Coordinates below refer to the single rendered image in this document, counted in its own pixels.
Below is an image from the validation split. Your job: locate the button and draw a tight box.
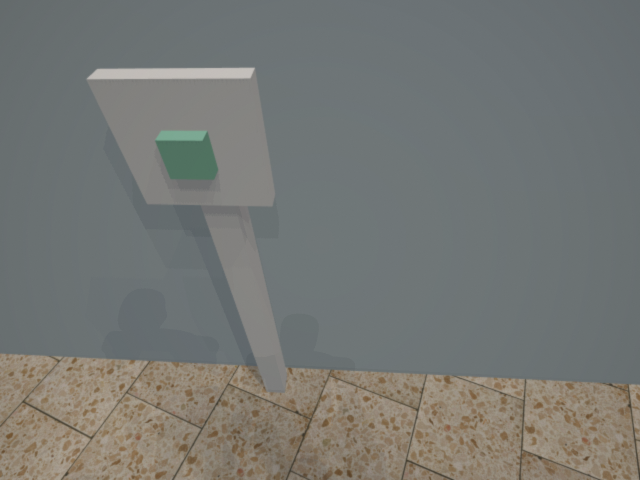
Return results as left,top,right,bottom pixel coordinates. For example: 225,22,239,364
155,131,218,180

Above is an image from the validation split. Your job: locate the panel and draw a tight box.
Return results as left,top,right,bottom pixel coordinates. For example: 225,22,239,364
86,68,287,393

